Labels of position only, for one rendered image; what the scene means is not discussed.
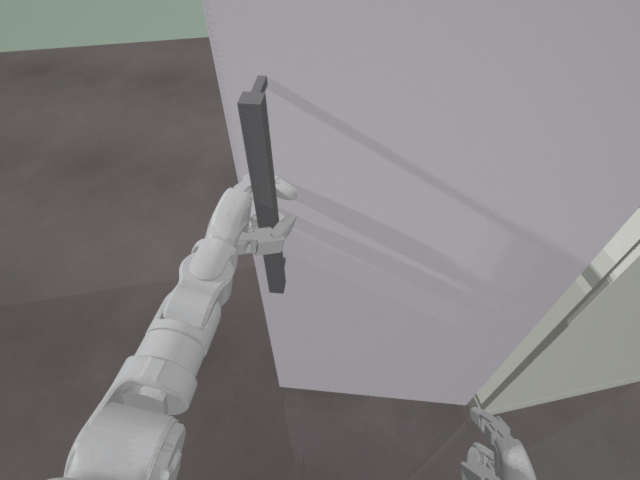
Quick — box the left robot hand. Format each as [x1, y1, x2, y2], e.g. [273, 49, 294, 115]
[205, 173, 298, 256]

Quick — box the handle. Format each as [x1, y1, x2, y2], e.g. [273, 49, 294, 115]
[237, 75, 286, 294]

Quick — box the fridge door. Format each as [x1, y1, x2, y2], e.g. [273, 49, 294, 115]
[202, 0, 640, 405]

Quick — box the left robot forearm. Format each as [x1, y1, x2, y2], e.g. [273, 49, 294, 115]
[64, 238, 238, 478]

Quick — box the left robot upper arm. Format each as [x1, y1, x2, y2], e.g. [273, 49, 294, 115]
[48, 402, 186, 480]

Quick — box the right robot hand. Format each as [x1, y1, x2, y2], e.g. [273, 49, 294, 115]
[461, 407, 536, 480]

